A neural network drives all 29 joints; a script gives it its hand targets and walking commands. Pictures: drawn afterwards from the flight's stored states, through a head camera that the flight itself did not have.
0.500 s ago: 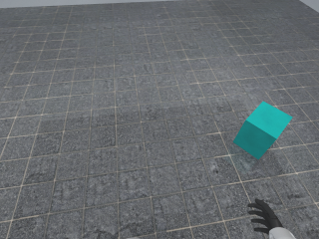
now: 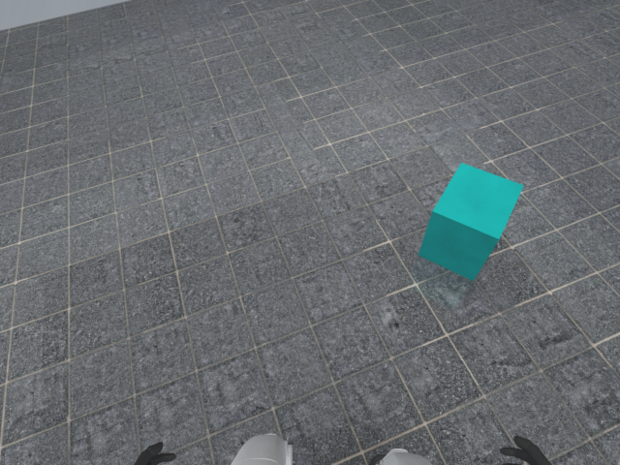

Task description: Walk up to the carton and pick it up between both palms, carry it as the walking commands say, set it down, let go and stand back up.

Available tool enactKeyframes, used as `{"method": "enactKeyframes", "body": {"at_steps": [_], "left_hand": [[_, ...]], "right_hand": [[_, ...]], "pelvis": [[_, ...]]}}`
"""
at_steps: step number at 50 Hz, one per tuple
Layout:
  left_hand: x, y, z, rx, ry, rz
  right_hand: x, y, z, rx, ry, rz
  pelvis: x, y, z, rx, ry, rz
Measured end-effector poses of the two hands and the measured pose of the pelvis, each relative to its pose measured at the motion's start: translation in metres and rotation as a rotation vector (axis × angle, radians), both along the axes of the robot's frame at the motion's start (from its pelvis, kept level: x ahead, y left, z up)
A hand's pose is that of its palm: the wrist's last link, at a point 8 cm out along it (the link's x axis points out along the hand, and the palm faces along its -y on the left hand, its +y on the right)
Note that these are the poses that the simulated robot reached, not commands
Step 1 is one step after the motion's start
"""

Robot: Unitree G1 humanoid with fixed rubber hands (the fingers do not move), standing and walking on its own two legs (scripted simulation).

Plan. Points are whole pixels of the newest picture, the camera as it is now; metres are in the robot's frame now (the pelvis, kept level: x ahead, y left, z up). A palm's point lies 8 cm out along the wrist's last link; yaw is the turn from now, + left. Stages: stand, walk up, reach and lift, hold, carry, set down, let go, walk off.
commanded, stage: walk up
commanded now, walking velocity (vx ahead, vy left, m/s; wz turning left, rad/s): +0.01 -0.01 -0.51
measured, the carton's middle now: (467, 222) +0.91 -0.44 -0.63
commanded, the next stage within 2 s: none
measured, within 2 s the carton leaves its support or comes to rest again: neither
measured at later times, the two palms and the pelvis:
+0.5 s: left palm (160, 390) +0.23 +0.28 -0.12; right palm out of the picture -0.02 -0.19 -0.08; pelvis +0.10 +0.05 +0.02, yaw -15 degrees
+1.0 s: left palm (271, 247) +0.46 +0.13 -0.10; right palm (586, 362) +0.28 -0.35 -0.12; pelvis +0.33 -0.09 +0.02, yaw -28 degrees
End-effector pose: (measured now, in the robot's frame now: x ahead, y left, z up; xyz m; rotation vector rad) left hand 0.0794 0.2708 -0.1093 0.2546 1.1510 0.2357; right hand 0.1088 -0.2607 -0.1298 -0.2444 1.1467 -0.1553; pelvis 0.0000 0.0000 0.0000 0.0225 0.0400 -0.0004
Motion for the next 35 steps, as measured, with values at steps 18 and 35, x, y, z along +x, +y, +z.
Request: {"method": "enactKeyframes", "body": {"at_steps": [18,35], "left_hand": [[0.094,0.032,0.005,-0.126,-0.032,-0.22],[0.345,-0.128,-0.01,-0.221,-0.134,-0.583]], "right_hand": [[-0.078,0.036,0.052,-0.089,0.067,-0.215],[-0.123,0.103,0.021,0.101,0.348,-0.617]], "pelvis": [[0.056,0.052,0.026,-0.085,-0.006,-0.17],[0.186,-0.002,-0.002,-0.057,0.003,-0.367]]}}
